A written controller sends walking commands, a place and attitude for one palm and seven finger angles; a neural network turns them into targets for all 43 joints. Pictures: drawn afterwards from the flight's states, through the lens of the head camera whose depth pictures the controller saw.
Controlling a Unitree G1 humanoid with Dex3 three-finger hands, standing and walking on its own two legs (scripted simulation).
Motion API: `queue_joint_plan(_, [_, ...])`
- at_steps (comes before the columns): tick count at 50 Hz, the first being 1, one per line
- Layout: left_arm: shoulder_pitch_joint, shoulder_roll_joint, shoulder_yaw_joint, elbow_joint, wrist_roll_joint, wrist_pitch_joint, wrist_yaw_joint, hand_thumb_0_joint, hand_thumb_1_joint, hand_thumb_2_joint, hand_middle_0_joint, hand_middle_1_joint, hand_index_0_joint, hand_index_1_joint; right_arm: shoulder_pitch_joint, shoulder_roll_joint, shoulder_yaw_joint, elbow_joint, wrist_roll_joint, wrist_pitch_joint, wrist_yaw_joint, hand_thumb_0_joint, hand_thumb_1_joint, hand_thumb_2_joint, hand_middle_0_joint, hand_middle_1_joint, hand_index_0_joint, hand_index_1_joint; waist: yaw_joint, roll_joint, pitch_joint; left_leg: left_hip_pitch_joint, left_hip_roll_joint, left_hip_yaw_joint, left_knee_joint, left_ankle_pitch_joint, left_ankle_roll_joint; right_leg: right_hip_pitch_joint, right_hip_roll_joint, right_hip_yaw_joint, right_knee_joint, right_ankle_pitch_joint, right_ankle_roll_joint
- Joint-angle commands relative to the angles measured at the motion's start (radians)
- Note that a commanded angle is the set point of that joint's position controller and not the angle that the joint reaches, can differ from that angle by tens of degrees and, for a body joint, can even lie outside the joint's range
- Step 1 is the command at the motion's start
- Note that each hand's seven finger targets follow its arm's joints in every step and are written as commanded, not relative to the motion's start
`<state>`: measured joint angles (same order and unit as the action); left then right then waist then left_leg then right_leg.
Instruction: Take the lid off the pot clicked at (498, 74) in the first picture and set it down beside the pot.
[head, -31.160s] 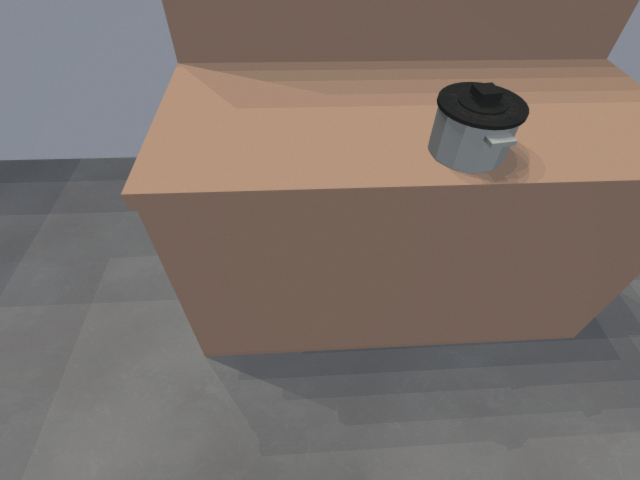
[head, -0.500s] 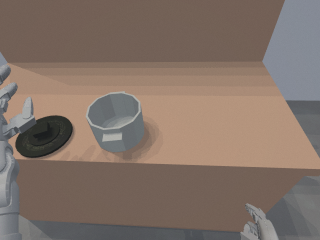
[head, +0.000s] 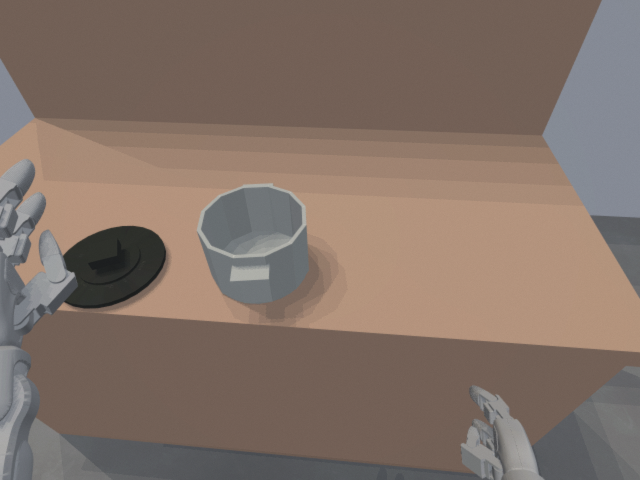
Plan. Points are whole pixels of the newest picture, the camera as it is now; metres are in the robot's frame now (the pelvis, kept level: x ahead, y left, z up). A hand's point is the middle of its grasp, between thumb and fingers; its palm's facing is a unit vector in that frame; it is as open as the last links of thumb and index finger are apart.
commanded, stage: draw the hand back to the body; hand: left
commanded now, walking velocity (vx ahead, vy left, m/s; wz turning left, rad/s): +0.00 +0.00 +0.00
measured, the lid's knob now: (105, 253) +0.41 +0.41 +0.02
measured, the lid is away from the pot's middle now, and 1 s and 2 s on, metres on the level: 0.25 0.25 0.25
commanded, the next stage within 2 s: step back with the hand held close in 0.46 s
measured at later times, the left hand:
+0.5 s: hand (40, 357) +0.16 +0.25 +0.19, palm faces +0.45 -0.82 -0.35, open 7.4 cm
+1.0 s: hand (9, 400) +0.13 +0.27 +0.17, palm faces +0.28 -0.82 -0.50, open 7.4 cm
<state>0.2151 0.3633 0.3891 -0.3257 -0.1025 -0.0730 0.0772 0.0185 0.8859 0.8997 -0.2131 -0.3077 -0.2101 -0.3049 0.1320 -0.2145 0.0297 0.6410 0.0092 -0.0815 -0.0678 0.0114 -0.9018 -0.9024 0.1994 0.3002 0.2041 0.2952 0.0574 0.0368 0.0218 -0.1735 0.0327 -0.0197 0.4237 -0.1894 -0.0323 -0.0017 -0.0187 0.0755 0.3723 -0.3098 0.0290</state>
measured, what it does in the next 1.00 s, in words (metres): shifts its weight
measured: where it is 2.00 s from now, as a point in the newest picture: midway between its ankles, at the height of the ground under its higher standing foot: outside the picture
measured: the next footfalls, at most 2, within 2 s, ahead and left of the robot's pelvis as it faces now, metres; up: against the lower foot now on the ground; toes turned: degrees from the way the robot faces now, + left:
right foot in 1.54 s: -0.09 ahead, -0.11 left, +0.00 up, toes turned +4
left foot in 1.70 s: -0.08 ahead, +0.16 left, +0.00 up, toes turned +4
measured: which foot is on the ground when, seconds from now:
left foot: down 0.00-1.00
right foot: down 0.00-1.00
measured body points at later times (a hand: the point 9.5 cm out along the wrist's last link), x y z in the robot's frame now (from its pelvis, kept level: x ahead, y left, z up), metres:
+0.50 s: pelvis -0.02 +0.01 +0.00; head -0.05 -0.01 +0.45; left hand +0.13 +0.29 +0.21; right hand +0.19 -0.20 -0.07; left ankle +0.03 +0.14 -0.74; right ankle -0.06 -0.15 -0.74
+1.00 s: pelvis -0.06 +0.04 -0.01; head -0.03 +0.06 +0.44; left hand +0.11 +0.31 +0.20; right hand +0.12 -0.20 -0.08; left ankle +0.03 +0.14 -0.74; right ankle -0.06 -0.14 -0.74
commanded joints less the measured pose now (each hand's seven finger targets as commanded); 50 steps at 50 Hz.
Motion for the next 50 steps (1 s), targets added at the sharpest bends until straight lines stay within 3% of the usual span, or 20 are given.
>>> queue_joint_plan(1, [-0.077,0.203,0.094,-0.25,-0.004,-0.064,0.009,0.0,0.9,0.9,-0.2,-0.3,-0.2,-0.3,-0.142,-0.101,-0.039,-0.165,0.0,-0.051,-0.008,0.0,-0.9,-0.9,0.2,0.3,0.2,0.3,0.005,0.024,-0.141,0.208,-0.027,0.066,-0.024,0.231,0.059,-0.139,0.045,-0.118,-0.058,0.361,-0.041])
queue_joint_plan(2, [-0.067,0.194,0.082,-0.277,-0.003,-0.07,0.009,0.0,0.9,0.9,-0.2,-0.3,-0.2,-0.3,-0.147,-0.099,-0.04,-0.172,0.002,-0.053,-0.005,0.0,-0.9,-0.9,0.2,0.3,0.2,0.3,-0.006,0.032,-0.131,0.207,-0.026,0.067,-0.022,0.21,0.06,-0.151,0.043,-0.119,-0.061,0.339,-0.042])
queue_joint_plan(3, [-0.041,0.189,0.081,-0.248,-0.003,-0.065,0.009,0.0,0.9,0.9,-0.2,-0.3,-0.2,-0.3,-0.147,-0.1,-0.038,-0.169,-0.001,-0.051,-0.007,0.0,-0.9,-0.9,0.2,0.3,0.2,0.3,-0.002,0.027,-0.109,0.19,-0.027,0.064,-0.029,0.177,0.06,-0.162,0.044,-0.12,-0.068,0.307,-0.041])
queue_joint_plan(6, [-0.004,0.19,0.081,-0.33,0.0,-0.072,0.01,0.0,0.9,0.9,-0.2,-0.3,-0.2,-0.3,-0.152,-0.095,-0.034,-0.175,-0.004,-0.057,-0.009,0.0,-0.9,-0.9,0.2,0.3,0.2,0.3,0.006,0.041,-0.129,0.205,-0.024,0.054,-0.037,0.173,0.055,-0.145,0.045,-0.12,-0.072,0.285,-0.044])
queue_joint_plan(7, [0.008,0.174,0.059,-0.351,0.002,-0.077,0.01,0.0,0.9,0.9,-0.2,-0.3,-0.2,-0.3,-0.157,-0.092,-0.034,-0.179,-0.002,-0.061,-0.006,0.0,-0.9,-0.9,0.2,0.3,0.2,0.3,-0.006,0.047,-0.114,0.202,-0.023,0.057,-0.035,0.145,0.055,-0.162,0.043,-0.119,-0.079,0.257,-0.044])
queue_joint_plan(15, [0.167,0.157,0.056,-0.398,0.009,-0.083,0.018,0.0,0.9,0.9,-0.2,-0.3,-0.2,-0.3,-0.155,-0.085,-0.031,-0.183,-0.007,-0.074,-0.013,0.0,-0.9,-0.9,0.2,0.3,0.2,0.3,0.008,0.023,-0.07,0.173,-0.022,0.044,-0.053,0.067,0.051,-0.167,0.044,-0.121,-0.106,0.171,-0.045])
queue_joint_plan(17, [0.129,0.168,0.059,-0.409,0.01,-0.086,0.021,0.0,0.9,0.9,-0.2,-0.3,-0.2,-0.3,-0.158,-0.085,-0.031,-0.178,-0.006,-0.076,-0.018,0.0,-0.9,-0.9,0.2,0.3,0.2,0.3,-0.005,0.012,-0.055,0.173,-0.024,0.048,-0.045,0.053,0.054,-0.181,0.044,-0.115,-0.116,0.158,-0.043])
queue_joint_plan(20, [0.102,0.141,0.033,-0.381,0.012,-0.084,0.022,0.0,0.9,0.9,-0.2,-0.3,-0.2,-0.3,-0.158,-0.086,-0.029,-0.172,-0.008,-0.078,-0.028,0.0,-0.9,-0.9,0.2,0.3,0.2,0.3,-0.004,0.014,-0.021,0.174,-0.025,0.044,-0.052,0.009,0.053,-0.202,0.042,-0.115,-0.134,0.107,-0.041])
queue_joint_plan(25, [0.142,0.154,0.045,-0.404,0.017,-0.093,0.027,0.0,0.9,0.9,-0.2,-0.3,-0.2,-0.3,-0.16,-0.085,-0.03,-0.171,-0.013,-0.094,-0.03,0.0,-0.9,-0.9,0.2,0.3,0.2,0.3,0.01,0.029,-0.045,0.183,-0.026,0.041,-0.053,0.015,0.054,-0.184,0.041,-0.11,-0.129,0.11,-0.045])
queue_joint_plan(27, [0.13,0.158,0.045,-0.409,0.018,-0.094,0.028,0.0,0.9,0.9,-0.2,-0.3,-0.2,-0.3,-0.156,-0.083,-0.029,-0.168,-0.011,-0.097,-0.027,0.0,-0.9,-0.9,0.2,0.3,0.2,0.3,0.001,0.029,-0.036,0.18,-0.027,0.044,-0.05,0.017,0.052,-0.186,0.041,-0.108,-0.131,0.112,-0.045])
queue_joint_plan(28, [0.133,0.142,0.037,-0.366,0.017,-0.091,0.027,0.0,0.9,0.9,-0.2,-0.3,-0.2,-0.3,-0.159,-0.083,-0.03,-0.163,-0.013,-0.094,-0.03,0.0,-0.9,-0.9,0.2,0.3,0.2,0.3,0.004,0.021,-0.011,0.169,-0.027,0.045,-0.052,0.004,0.053,-0.199,0.041,-0.11,-0.137,0.1,-0.043])
queue_joint_plan(29, [-0.078,0.329,0.197,-0.536,0.026,-0.146,0.038,0.0,0.9,0.9,-0.2,-0.3,-0.2,-0.3,-0.134,-0.125,-0.037,-0.209,-0.003,-0.064,-0.017,0.0,-0.9,-0.9,0.2,0.3,0.2,0.3,-0.024,0.013,0.035,0.082,-0.023,0.017,0.014,-0.052,0.078,-0.262,-0.013,-0.018,-0.179,0.163,-0.04])
queue_joint_plan(31, [0.148,0.185,0.099,-0.337,0.027,-0.147,0.018,0.0,0.9,0.9,-0.2,-0.3,-0.2,-0.3,-0.104,-0.096,-0.046,-0.181,-0.001,-0.038,-0.007,0.0,-0.9,-0.9,0.2,0.3,0.2,0.3,-0.038,-0.144,0.033,0.06,-0.027,0.003,0.111,-0.003,0.08,-0.286,-0.062,0.0,-0.161,0.251,-0.05])
queue_joint_plan(33, [0.231,0.158,0.081,-0.356,0.024,-0.156,0.002,0.0,0.9,0.9,-0.2,-0.3,-0.2,-0.3,-0.087,-0.109,-0.06,-0.201,0.002,-0.02,0.007,0.0,-0.9,-0.9,0.2,0.3,0.2,0.3,-0.047,-0.113,-0.025,0.062,-0.01,0.003,0.109,0.073,0.081,-0.256,-0.073,-0.029,-0.106,0.334,-0.046])
queue_joint_plan(36, [0.288,0.165,0.083,-0.413,0.023,-0.154,-0.004,0.0,0.9,0.9,-0.2,-0.3,-0.2,-0.3,-0.075,-0.123,-0.074,-0.242,0.011,0.004,0.008,0.0,-0.9,-0.9,0.2,0.3,0.2,0.3,-0.047,-0.018,-0.065,0.046,0.011,-0.002,0.071,0.188,0.084,-0.221,-0.048,-0.056,-0.041,0.372,-0.025])
queue_joint_plan(41, [0.346,0.212,0.132,-0.532,0.018,-0.168,0.008,0.0,0.9,0.9,-0.2,-0.3,-0.2,-0.3,-0.053,-0.121,-0.082,-0.282,0.02,0.021,0.006,0.0,-0.9,-0.9,0.2,0.3,0.2,0.3,-0.038,0.008,-0.137,0.031,0.043,-0.033,0.044,0.317,0.092,-0.177,-0.009,-0.084,0.036,0.366,-0.008])
queue_joint_plan(45, [0.4,0.229,0.161,-0.607,0.017,-0.183,0.025,0.0,0.9,0.9,-0.2,-0.3,-0.2,-0.3,-0.035,-0.128,-0.084,-0.298,0.022,0.007,0.007,0.0,-0.9,-0.9,0.2,0.3,0.2,0.3,-0.034,0.143,-0.172,-0.047,0.079,-0.086,-0.013,0.201,0.104,-0.148,0.023,-0.097,0.115,0.24,-0.007])
queue_joint_plan(47, [0.421,0.242,0.18,-0.636,0.014,-0.192,0.033,0.0,0.9,0.9,-0.2,-0.3,-0.2,-0.3,-0.028,-0.132,-0.086,-0.299,0.023,-0.012,0.008,0.0,-0.9,-0.9,0.2,0.3,0.2,0.3,-0.034,0.174,-0.194,-0.095,0.095,-0.113,-0.045,0.079,0.108,-0.134,0.035,-0.1,0.153,0.163,-0.007])
queue_joint_plan(48, [0.439,0.22,0.172,-0.612,0.014,-0.193,0.035,0.0,0.9,0.9,-0.2,-0.3,-0.2,-0.3,-0.017,-0.125,-0.083,-0.295,0.021,-0.017,0.007,0.0,-0.9,-0.9,0.2,0.3,0.2,0.3,-0.038,0.182,-0.18,-0.132,0.098,-0.12,-0.053,0.008,0.11,-0.135,0.034,-0.101,0.159,0.131,-0.009])
queue_joint_plan(50, [0.41,0.222,0.176,-0.607,0.018,-0.201,0.042,0.0,0.9,0.9,-0.2,-0.3,-0.2,-0.3,-0.012,-0.128,-0.085,-0.289,0.022,-0.035,0.004,0.0,-0.9,-0.9,0.2,0.3,0.2,0.3,-0.045,0.15,-0.15,-0.195,0.093,-0.12,-0.054,-0.155,0.102,-0.145,0.025,-0.093,0.146,0.101,-0.012])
